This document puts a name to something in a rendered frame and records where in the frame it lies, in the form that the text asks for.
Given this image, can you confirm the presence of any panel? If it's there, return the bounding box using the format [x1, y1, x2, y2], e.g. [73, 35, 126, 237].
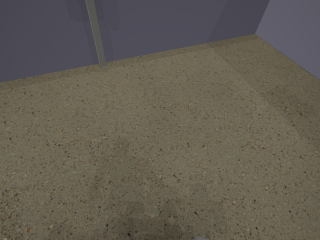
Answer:
[85, 0, 107, 67]

